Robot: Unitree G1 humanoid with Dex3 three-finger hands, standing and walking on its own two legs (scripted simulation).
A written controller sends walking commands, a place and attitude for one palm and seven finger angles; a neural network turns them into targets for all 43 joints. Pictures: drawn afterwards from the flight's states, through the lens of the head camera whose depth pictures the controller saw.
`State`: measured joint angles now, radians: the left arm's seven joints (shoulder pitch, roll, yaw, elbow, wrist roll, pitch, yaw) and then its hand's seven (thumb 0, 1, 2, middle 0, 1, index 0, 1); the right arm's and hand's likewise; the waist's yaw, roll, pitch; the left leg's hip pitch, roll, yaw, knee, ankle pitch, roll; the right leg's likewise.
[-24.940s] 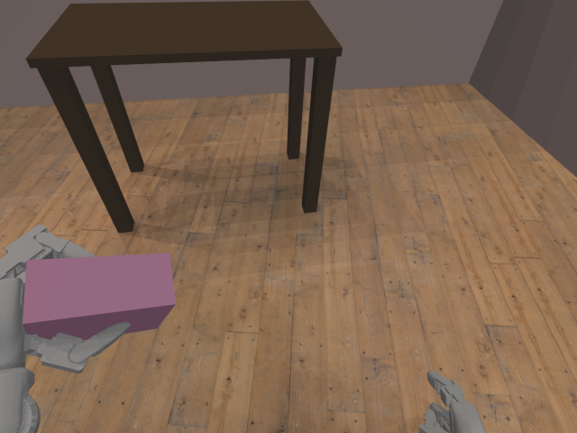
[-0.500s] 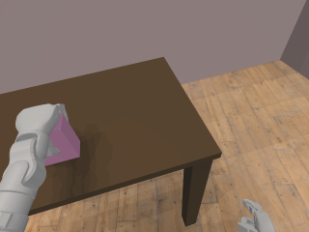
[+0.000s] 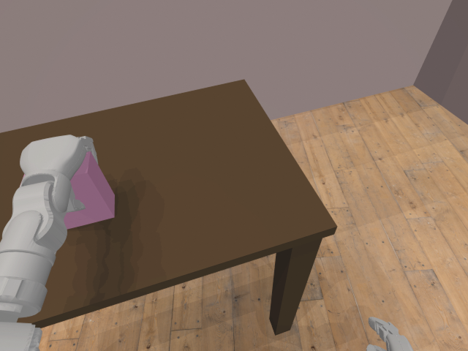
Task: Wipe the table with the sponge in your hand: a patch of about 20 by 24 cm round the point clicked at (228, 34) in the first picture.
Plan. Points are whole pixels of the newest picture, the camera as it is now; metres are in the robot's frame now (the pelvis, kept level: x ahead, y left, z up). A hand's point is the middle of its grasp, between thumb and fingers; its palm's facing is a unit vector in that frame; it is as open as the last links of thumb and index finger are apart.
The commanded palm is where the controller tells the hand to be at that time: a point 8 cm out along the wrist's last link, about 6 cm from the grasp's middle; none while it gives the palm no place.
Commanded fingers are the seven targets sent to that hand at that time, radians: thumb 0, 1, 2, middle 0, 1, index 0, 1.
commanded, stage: wipe forward along the first lane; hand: left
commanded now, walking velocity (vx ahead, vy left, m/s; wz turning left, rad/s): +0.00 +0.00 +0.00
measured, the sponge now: (79, 199) +0.35 +0.33 +0.07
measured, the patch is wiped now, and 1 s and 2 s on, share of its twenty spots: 0.45 0.50 0.55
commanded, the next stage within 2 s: slide across to the middle lane in 0.24 s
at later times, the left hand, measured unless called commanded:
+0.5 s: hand (73, 160) +0.40 +0.34 +0.12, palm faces -0.07 +0.03 -1.00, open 9.7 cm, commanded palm +0.38 +0.32 +0.16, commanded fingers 0.00 0.10 1.30 -1.20 -1.60 -1.20 -1.60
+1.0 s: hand (113, 149) +0.43 +0.27 +0.12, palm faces +0.00 -0.01 -1.00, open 9.7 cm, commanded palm +0.40 +0.26 +0.17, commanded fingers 0.00 0.10 1.30 -1.20 -1.60 -1.20 -1.60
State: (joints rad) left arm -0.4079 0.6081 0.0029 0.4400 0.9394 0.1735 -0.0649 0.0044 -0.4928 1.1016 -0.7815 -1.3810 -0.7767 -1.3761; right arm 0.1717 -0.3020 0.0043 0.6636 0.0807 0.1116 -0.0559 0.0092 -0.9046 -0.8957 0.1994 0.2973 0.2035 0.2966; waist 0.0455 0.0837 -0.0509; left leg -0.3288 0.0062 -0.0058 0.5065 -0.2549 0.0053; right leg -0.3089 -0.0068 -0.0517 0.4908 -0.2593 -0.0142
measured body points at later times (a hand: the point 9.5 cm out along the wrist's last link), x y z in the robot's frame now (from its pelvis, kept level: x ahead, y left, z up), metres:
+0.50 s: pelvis +0.01 +0.01 +0.00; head +0.05 -0.01 +0.45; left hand +0.40 +0.33 +0.17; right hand +0.13 -0.26 -0.13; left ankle +0.00 +0.12 -0.74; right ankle -0.01 -0.11 -0.74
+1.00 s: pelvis +0.03 +0.01 +0.00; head +0.06 -0.02 +0.45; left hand +0.42 +0.27 +0.17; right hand +0.22 -0.22 -0.11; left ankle +0.00 +0.12 -0.74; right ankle -0.01 -0.11 -0.74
